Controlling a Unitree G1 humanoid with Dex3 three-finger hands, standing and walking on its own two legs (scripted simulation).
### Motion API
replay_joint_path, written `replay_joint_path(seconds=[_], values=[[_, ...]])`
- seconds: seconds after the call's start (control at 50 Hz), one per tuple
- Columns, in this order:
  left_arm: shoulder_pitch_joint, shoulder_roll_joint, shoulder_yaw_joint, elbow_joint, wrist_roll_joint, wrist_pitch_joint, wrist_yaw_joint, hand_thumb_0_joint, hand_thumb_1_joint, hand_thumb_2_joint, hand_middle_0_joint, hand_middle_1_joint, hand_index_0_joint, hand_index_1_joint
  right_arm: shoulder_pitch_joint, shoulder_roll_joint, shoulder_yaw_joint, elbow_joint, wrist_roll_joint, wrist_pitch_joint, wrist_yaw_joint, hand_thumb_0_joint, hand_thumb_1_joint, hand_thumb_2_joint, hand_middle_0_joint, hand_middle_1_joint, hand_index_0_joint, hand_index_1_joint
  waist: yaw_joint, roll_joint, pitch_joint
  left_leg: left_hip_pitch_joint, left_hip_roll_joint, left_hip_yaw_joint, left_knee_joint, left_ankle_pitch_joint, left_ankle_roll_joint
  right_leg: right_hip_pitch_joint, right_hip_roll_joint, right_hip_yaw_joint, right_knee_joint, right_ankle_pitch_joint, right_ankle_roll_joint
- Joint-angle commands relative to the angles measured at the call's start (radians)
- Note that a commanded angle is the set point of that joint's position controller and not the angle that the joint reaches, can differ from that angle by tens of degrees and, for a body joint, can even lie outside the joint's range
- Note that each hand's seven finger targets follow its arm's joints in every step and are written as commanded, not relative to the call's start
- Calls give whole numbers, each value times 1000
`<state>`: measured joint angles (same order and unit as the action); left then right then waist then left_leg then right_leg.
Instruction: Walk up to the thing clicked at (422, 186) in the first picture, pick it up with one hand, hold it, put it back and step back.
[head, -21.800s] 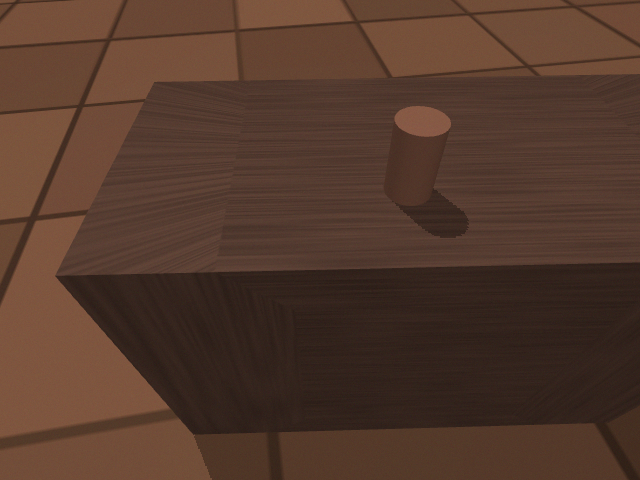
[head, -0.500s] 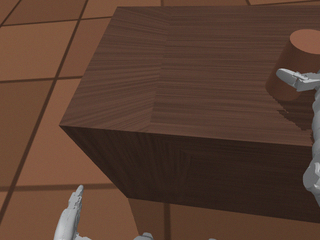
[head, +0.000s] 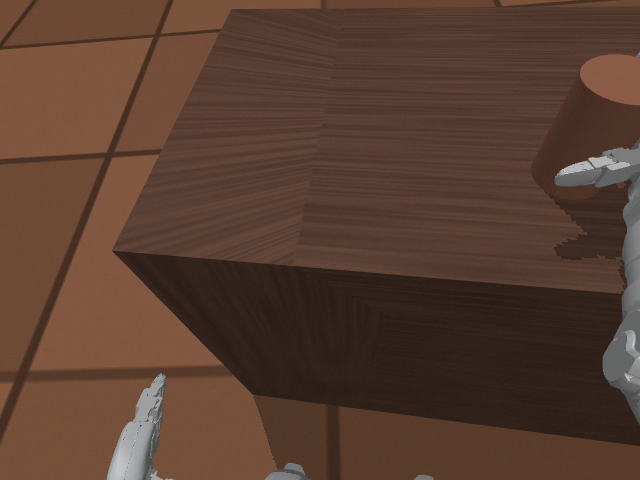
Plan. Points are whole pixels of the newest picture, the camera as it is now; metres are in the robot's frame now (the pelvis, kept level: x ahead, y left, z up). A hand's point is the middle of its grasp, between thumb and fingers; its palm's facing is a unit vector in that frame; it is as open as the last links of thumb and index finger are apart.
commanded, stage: withdraw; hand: right
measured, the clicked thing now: (592, 132) +0.51 -0.23 +0.14
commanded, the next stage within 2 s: rise in 0.24 s
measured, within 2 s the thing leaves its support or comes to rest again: neither
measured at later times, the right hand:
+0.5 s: hand out of the picture +0.49 -0.32 +0.25, palm faces +0.36 +0.92 -0.17, open 17.5 cm
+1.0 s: hand out of the picture +0.33 -0.31 +0.23, palm faces +0.45 +0.82 -0.36, open 17.6 cm
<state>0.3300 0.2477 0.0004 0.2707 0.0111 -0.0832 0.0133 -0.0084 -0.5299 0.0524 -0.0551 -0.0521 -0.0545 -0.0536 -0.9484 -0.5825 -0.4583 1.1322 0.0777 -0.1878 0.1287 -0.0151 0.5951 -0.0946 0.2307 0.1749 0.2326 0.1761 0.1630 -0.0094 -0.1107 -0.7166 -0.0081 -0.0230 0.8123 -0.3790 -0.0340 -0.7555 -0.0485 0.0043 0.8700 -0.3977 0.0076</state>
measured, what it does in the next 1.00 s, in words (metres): stands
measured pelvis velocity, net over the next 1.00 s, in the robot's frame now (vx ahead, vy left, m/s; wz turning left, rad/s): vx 0.03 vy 0.00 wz -0.02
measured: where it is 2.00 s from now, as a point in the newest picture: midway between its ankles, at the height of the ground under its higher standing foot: outside the picture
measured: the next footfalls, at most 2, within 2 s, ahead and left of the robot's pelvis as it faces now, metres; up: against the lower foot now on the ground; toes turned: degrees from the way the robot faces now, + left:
none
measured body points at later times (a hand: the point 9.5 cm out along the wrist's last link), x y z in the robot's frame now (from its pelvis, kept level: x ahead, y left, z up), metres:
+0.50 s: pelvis +0.02 +0.00 +0.02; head +0.07 +0.00 +0.47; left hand +0.16 +0.25 -0.04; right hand +0.46 -0.37 +0.26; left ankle +0.00 +0.14 -0.70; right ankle +0.01 -0.12 -0.70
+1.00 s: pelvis +0.03 +0.00 +0.03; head +0.03 +0.01 +0.48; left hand +0.19 +0.26 -0.04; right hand +0.30 -0.35 +0.25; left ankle +0.00 +0.14 -0.70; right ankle +0.01 -0.12 -0.70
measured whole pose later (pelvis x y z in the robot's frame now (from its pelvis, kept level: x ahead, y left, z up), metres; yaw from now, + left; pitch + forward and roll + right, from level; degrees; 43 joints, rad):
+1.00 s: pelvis +0.03 +0.00 +0.03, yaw -1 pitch +4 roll +1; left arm 0.35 0.25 0.13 0.41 -0.06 -0.01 -0.03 -0.01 -0.51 0.05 -0.05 -0.05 -0.06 -0.05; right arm -0.11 -0.48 -0.42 0.06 0.06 -0.02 0.02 -0.02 0.57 -0.04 0.06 0.05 0.05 0.05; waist -0.03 -0.06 -0.10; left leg -0.31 0.02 -0.02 0.56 -0.33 -0.04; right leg -0.35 -0.03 -0.01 0.62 -0.35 0.00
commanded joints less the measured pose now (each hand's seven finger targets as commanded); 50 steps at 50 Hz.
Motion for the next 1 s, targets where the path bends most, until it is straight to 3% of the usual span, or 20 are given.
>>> replay_joint_path(seconds=[0.0,0.06,0.1,0.16,0.18,0.24,0.3,0.34,0.36,0.4,0.44,0.46,0.52,0.56,0.58,0.62,0.68,0.78,0.88,0.98], values=[[-14,198,124,-219,-12,-48,20,0,-531,42,-52,-46,-49,-49,-480,-336,-41,-323,9,-61,2,0,569,-36,64,56,63,56,-21,-156,-556,175,-28,56,-72,391,38,444,18,10,-83,490,-7],[-15,190,121,-209,-23,-41,22,0,-526,38,-51,-48,-51,-47,-538,-399,-77,-415,19,-46,1,0,530,-25,67,44,61,44,-39,-187,-579,216,-27,56,-93,400,38,487,20,6,-101,505,-6],[64,127,83,-77,-25,-32,14,0,-530,43,-48,-44,-45,-46,-473,-323,-32,-341,18,-16,11,0,549,-15,69,41,63,41,-41,-206,-496,214,-25,55,-105,425,40,473,24,-4,-110,531,-6],[-41,137,72,-95,-31,-37,14,0,-528,36,-48,-41,-47,-42,-510,-423,-81,-366,15,18,13,0,576,-27,59,48,56,48,-63,-174,-490,279,-18,46,-124,456,37,441,28,-10,-127,517,-7],[-87,189,112,-128,-33,-41,23,0,-524,30,-49,-43,-50,-41,-510,-454,-103,-353,12,34,14,0,554,-27,59,46,56,46,-61,-137,-495,300,-15,45,-130,460,34,435,29,-12,-135,494,-10],[-53,99,31,-50,-37,-42,19,0,-526,28,-50,-44,-52,-41,-489,-345,-19,-233,6,83,52,0,558,-39,55,51,54,51,-55,-114,-369,288,-14,43,-163,398,27,386,31,-20,-169,396,-16],[-65,146,45,-96,-40,-58,35,0,-523,22,-53,-47,-58,-41,-541,-431,-33,-220,2,115,94,0,555,-50,50,54,52,54,-42,-79,-419,299,-16,44,-173,408,24,432,28,-17,-179,412,-19],[29,115,27,-14,-41,-52,29,0,-548,54,-59,-38,-51,-45,-481,-359,16,-126,12,150,130,0,537,-49,57,59,63,59,-41,-80,-308,249,-19,50,-191,378,27,424,28,-16,-197,404,-18],[-33,111,31,-79,-41,-51,13,0,-533,47,-54,-42,-50,-46,-485,-490,28,-193,-91,122,71,0,558,-38,60,58,64,58,-94,-77,-335,279,-8,50,-201,384,24,423,32,-29,-203,420,-10],[43,178,106,-30,-43,-36,5,0,-538,48,-55,-40,-50,-45,-440,-495,13,-108,-96,139,31,0,543,-40,61,58,65,58,-55,-21,-283,291,-6,44,-213,414,18,390,39,-38,-218,383,-22],[60,180,119,-12,-44,-22,-14,0,-527,45,-52,-43,-50,-44,-442,-535,-2,-147,-116,137,11,0,576,-34,59,59,64,59,-65,-58,-294,287,-7,47,-222,413,26,432,36,-39,-224,423,-17],[17,154,93,-26,-47,-22,-23,0,-520,41,-54,-47,-55,-45,-465,-527,8,-167,-122,135,-1,0,563,-35,60,58,64,58,-84,-67,-299,289,-7,47,-225,413,26,441,36,-41,-224,431,-16],[-27,159,93,-59,-53,-14,-38,0,-509,42,-53,-47,-60,-38,-456,-603,-46,-216,-141,123,-40,0,597,-36,61,52,55,52,-104,-61,-384,365,-4,44,-226,443,26,446,38,-43,-231,449,-14],[-83,107,38,-69,-58,-18,-45,0,-510,43,-52,-46,-58,-37,-443,-563,-28,-263,-138,106,-60,0,602,-36,60,52,54,52,-123,-108,-396,384,-5,45,-241,403,28,458,38,-47,-243,424,-10],[-79,115,48,-66,-61,-19,-43,0,-510,44,-51,-46,-58,-38,-445,-561,-29,-307,-137,97,-69,0,601,-36,61,52,54,52,-124,-119,-444,405,-2,42,-240,423,27,473,40,-49,-243,437,-12],[-67,151,80,-62,-62,-23,-33,0,-515,48,-52,-47,-57,-40,-376,-577,-45,-375,-133,89,-92,0,589,-39,61,52,53,52,-139,-176,-456,388,-9,53,-242,411,37,539,34,-42,-248,483,-3],[-25,197,139,-66,-61,-27,-26,0,-518,52,-52,-49,-56,-44,-155,-498,-42,-440,-113,91,-109,0,576,-42,61,51,53,52,-154,-174,-413,376,-20,70,-241,443,46,582,21,-31,-243,596,9],[29,139,126,-40,-76,-9,-39,0,-520,50,-53,-46,-56,-42,173,-331,-10,-826,-52,104,-113,0,569,-45,60,52,52,53,-183,-189,-328,373,-27,86,-251,442,53,617,0,-19,-265,688,16],[12,179,208,-9,-82,20,-37,0,-527,59,-52,-46,-52,-46,441,-308,-87,-1249,-18,107,-130,0,582,-46,57,55,52,55,-197,-142,-231,430,-22,89,-270,432,52,594,6,-28,-295,643,8],[-28,144,202,-40,-75,41,-14,0,-526,54,-49,-43,-49,-43,675,-201,-112,-1489,-2,85,-160,0,611,-40,54,57,51,57,-201,-85,-147,508,-6,82,-287,415,44,550,27,-41,-334,500,-4]])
